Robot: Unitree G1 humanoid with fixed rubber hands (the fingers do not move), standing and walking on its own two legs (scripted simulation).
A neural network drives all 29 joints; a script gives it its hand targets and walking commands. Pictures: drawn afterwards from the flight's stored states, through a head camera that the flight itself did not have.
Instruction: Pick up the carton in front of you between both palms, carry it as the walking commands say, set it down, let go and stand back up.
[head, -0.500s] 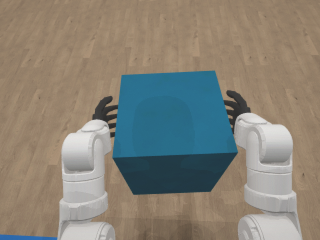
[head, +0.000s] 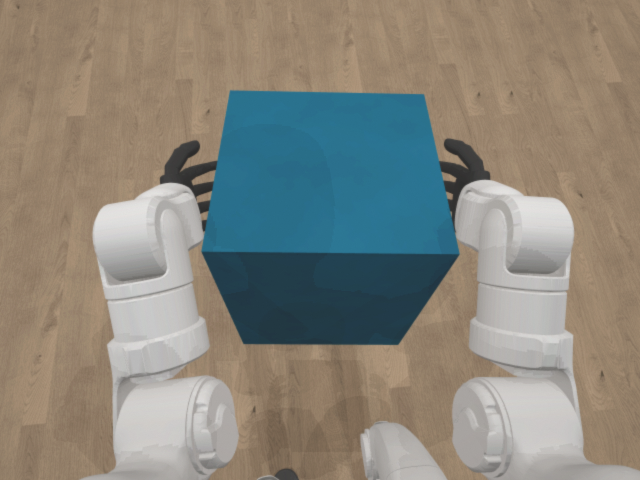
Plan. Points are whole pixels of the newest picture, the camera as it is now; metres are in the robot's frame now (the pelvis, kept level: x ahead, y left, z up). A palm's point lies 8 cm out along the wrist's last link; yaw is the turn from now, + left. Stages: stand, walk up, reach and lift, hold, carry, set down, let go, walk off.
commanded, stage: carry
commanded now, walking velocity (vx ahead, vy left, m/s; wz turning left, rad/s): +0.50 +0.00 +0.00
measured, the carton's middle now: (324, 232) +0.40 -0.02 +0.04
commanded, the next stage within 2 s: none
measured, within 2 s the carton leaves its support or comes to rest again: neither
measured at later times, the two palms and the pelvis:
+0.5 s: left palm out of the picture +0.73 +0.18 +0.22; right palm out of the picture +0.77 -0.11 +0.22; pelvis +0.36 -0.02 +0.05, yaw +1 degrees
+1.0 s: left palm out of the picture +1.08 +0.13 +0.27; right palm out of the picture +1.09 -0.17 +0.27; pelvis +0.70 -0.01 +0.10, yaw +0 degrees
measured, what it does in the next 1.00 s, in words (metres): climbs: right foot 0.04 m higher, then left foot 0.05 m higher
